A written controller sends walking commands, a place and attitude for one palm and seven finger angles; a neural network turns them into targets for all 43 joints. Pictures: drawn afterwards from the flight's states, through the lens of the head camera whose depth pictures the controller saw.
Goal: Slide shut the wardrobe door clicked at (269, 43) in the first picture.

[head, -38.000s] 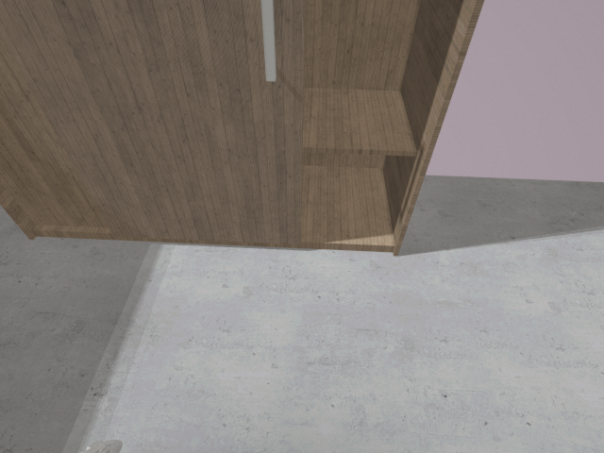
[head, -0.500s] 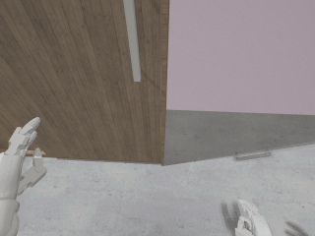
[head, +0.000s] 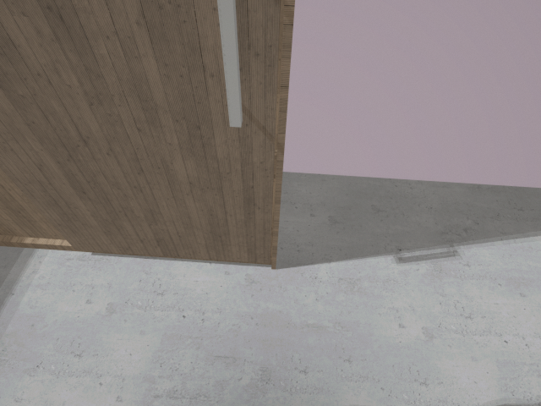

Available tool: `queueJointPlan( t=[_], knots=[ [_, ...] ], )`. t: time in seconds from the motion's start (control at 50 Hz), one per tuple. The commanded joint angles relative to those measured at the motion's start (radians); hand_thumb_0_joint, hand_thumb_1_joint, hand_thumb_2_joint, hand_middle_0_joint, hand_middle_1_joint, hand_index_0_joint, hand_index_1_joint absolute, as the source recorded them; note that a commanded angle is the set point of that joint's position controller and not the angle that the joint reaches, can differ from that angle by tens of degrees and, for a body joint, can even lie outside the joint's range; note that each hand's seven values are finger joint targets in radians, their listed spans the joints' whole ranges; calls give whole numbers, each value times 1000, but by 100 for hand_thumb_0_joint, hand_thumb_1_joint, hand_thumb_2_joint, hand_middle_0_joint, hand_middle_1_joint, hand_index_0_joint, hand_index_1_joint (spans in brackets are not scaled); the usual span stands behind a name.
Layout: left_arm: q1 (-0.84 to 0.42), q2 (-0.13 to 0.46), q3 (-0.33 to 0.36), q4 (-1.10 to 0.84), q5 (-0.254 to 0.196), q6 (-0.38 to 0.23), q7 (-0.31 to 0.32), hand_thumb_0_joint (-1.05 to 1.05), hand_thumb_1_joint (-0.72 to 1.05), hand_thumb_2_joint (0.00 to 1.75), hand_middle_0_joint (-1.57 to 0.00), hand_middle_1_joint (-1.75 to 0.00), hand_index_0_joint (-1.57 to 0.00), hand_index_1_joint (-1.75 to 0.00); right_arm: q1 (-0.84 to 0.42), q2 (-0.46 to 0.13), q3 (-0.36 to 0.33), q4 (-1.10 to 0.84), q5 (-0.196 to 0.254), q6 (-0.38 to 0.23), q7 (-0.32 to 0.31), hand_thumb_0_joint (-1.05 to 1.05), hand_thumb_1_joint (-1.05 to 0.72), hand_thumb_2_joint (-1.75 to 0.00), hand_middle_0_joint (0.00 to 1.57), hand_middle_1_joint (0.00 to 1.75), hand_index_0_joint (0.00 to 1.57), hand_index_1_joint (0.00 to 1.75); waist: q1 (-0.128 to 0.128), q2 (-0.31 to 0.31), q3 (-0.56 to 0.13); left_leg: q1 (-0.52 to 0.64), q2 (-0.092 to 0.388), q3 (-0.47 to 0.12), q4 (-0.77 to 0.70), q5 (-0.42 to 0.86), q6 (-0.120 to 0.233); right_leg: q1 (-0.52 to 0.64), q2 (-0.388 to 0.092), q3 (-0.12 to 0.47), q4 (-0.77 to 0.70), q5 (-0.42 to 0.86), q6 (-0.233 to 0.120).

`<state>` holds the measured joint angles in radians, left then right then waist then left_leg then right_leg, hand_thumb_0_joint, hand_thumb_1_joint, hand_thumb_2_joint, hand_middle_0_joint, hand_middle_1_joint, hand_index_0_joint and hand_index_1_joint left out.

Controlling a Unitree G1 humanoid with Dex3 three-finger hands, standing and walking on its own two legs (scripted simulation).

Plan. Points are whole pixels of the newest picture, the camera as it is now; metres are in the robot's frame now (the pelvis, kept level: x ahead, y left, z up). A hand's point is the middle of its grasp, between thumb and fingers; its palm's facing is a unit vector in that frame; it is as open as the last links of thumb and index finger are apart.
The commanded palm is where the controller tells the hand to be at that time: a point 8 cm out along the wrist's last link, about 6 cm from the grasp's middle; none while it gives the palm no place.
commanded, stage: let the arm hang, fingers relaxed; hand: left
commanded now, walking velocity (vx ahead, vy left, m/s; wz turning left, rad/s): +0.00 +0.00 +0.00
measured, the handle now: (231, 39) +0.66 +0.12 +0.19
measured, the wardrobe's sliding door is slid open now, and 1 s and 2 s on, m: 0.00 0.00 0.00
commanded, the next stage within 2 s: look to check the result in 0.54 s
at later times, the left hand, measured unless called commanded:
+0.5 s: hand out of the picture +0.13 +0.22 -0.15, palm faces -0.02 -0.95 -0.30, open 7.3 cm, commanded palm none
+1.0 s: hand (142, 404) +0.14 +0.22 -0.15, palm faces -0.03 -0.94 -0.34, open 7.3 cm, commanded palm none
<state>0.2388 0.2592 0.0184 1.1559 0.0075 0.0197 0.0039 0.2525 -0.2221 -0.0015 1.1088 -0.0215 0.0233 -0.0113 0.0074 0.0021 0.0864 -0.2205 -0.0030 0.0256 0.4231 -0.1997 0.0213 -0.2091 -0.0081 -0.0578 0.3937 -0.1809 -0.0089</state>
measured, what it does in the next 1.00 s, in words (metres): shifts its weight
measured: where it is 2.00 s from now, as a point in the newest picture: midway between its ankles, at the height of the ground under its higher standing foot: outside the picture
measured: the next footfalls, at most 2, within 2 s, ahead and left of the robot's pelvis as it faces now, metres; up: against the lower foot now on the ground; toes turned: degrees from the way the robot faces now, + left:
none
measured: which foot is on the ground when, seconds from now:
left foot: down 0.00-1.00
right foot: down 0.00-1.00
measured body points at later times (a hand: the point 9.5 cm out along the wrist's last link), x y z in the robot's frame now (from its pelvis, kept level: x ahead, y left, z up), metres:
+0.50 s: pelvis +0.02 -0.01 +0.00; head +0.04 -0.01 +0.45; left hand +0.13 +0.27 -0.13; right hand +0.11 -0.29 -0.14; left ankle +0.02 +0.10 -0.74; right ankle +0.02 -0.12 -0.74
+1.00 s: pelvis +0.05 -0.02 +0.01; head +0.08 -0.03 +0.45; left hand +0.14 +0.27 -0.13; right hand +0.12 -0.31 -0.14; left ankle +0.02 +0.10 -0.74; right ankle +0.02 -0.12 -0.74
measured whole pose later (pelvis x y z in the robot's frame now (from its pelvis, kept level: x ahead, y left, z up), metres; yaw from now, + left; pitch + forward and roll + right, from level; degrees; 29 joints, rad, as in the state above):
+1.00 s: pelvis +0.05 -0.02 +0.01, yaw -1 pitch +0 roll +0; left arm 0.08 0.31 0.02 1.13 0.01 -0.01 0.00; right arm 0.09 -0.33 0.00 1.11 -0.02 0.00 -0.01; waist -0.01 0.02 0.06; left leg -0.08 0.02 0.03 0.29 -0.21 -0.01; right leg -0.09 0.02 -0.05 0.30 -0.21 -0.03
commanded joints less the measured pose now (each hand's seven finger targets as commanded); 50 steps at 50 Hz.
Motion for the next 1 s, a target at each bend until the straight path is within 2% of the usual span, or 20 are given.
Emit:
queueJointPlan(
  t=[0.0,0.1,0.12,0.16,0.18,0.3,0.4,0.46,0.48,0.54,0.68,0.72,0.78,0.9,0.98],
  knots=[
    [-52,144,25,-53,3,-32,14,0,90,90,-20,-30,-20,-30,-23,-163,-30,-46,1,-27,-13,0,-90,-90,20,30,20,30,-10,18,-77,11,113,-118,-120,1,20,38,-99,101,-81,-32,-35],
    [-82,160,28,-50,7,-33,15,0,90,90,-20,-30,-20,-30,-50,-176,-34,-37,0,-27,-9,0,-90,-90,20,30,20,30,-9,-11,-49,6,114,-120,-145,-27,19,30,-99,100,-89,-53,-30],
    [-89,165,29,-52,7,-33,14,0,90,90,-20,-30,-20,-30,-57,-182,-34,-36,-1,-27,-8,0,-90,-90,20,30,20,30,-9,1,-47,8,114,-121,-150,-33,18,26,-100,103,-91,-58,-28],
    [-107,175,32,-57,8,-37,14,0,90,90,-20,-30,-20,-30,-74,-193,-35,-37,-1,-31,-7,0,-90,-90,20,30,20,30,-9,-5,-58,17,114,-119,-149,-5,17,38,-103,105,-92,-33,-28],
    [-101,180,34,-62,8,-41,14,0,90,90,-20,-30,-20,-30,-77,-193,-35,-39,1,-33,-5,0,-90,-90,20,30,20,30,-7,-9,-85,34,112,-113,-141,21,18,50,-104,106,-91,-17,-28],
    [-158,203,36,-78,9,-47,12,0,90,90,-20,-30,-20,-30,-135,-219,-34,-38,0,-41,-3,0,-90,-90,20,30,20,30,-10,8,-84,57,120,-111,-149,114,10,69,-114,105,-87,70,-24],
    [-181,223,41,-91,8,-54,11,0,90,90,-20,-30,-20,-30,-167,-245,-34,-43,0,-47,-3,0,-90,-90,20,30,20,30,-12,2,-135,101,124,-104,-139,202,5,112,-125,107,-81,177,-26],
    [-194,232,40,-96,7,-54,11,0,90,90,-20,-30,-20,-30,-181,-260,-33,-43,1,-46,-3,0,-90,-90,20,30,20,30,-14,21,-142,114,125,-100,-144,210,1,121,-126,110,-87,190,-26],
    [-195,235,42,-100,8,-54,10,0,90,90,-20,-30,-20,-30,-182,-260,-33,-46,3,-45,-4,0,-90,-90,20,30,20,30,-13,-3,-131,111,127,-100,-145,203,2,116,-122,105,-93,182,-26],
    [-202,240,39,-98,6,-54,10,0,90,90,-20,-30,-20,-30,-192,-272,-31,-46,0,-44,-4,0,-90,-90,20,30,20,30,-14,22,-131,122,128,-95,-147,209,-2,121,-128,114,-101,195,-28],
    [-200,258,39,-99,5,-57,10,0,90,90,-20,-30,-20,-30,-192,-289,-30,-51,4,-41,-5,0,-90,-90,20,30,20,30,-17,-9,-150,155,132,-89,-141,239,-4,142,-130,116,-108,262,-30],
    [-203,262,36,-97,4,-58,12,0,90,90,-20,-30,-20,-30,-189,-296,-31,-50,2,-40,-5,0,-90,-90,20,30,20,30,-20,6,-163,166,134,-84,-137,258,-7,153,-134,121,-104,295,-32],
    [-195,264,38,-98,3,-59,14,0,90,90,-20,-30,-20,-30,-186,-297,-29,-51,5,-40,-7,0,-90,-90,20,30,20,30,-18,-5,-173,178,138,-80,-133,279,-7,166,-131,118,-102,326,-33],
    [-199,260,35,-93,3,-54,15,0,90,90,-20,-30,-20,-30,-186,-292,-30,-48,3,-35,-8,0,-90,-90,20,30,20,30,-20,6,-138,172,137,-77,-141,248,-8,148,-130,120,-115,294,-33],
    [-193,259,37,-94,4,-56,16,0,90,90,-20,-30,-20,-30,-180,-288,-29,-47,5,-36,-9,0,-90,-90,20,30,20,30,-19,-12,-152,179,139,-73,-141,252,-8,162,-127,122,-118,312,-34]
  ],
)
